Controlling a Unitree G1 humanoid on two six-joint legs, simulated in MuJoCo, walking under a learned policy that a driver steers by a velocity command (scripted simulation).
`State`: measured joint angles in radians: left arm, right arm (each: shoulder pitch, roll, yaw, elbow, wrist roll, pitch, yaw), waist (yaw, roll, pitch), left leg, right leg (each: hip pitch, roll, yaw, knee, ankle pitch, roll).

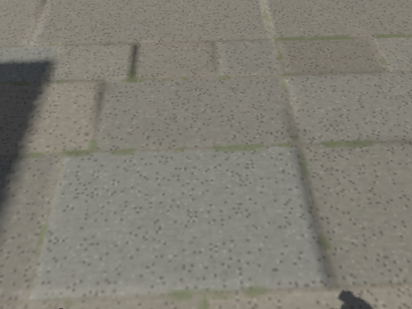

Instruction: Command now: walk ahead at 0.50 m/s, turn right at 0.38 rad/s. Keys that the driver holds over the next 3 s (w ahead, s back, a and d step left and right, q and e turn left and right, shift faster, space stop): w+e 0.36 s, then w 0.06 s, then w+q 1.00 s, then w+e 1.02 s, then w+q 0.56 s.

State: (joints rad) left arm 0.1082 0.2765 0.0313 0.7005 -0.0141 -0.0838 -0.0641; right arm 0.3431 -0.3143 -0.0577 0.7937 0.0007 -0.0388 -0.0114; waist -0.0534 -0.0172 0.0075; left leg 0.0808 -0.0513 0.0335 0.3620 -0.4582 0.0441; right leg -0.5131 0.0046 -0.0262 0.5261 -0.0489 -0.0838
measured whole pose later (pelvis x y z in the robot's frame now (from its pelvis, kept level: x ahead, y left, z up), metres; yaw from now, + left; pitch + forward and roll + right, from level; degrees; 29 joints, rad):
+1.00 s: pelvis +0.55 -0.08 +0.01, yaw -3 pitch +2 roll +0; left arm 0.09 0.26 0.04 0.65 0.00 -0.10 -0.01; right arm 0.41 -0.30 -0.06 0.77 0.03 -0.04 -0.01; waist -0.06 0.03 0.00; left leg -0.30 -0.05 -0.14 0.97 -0.47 0.02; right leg -0.37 0.03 0.02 0.52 -0.19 -0.02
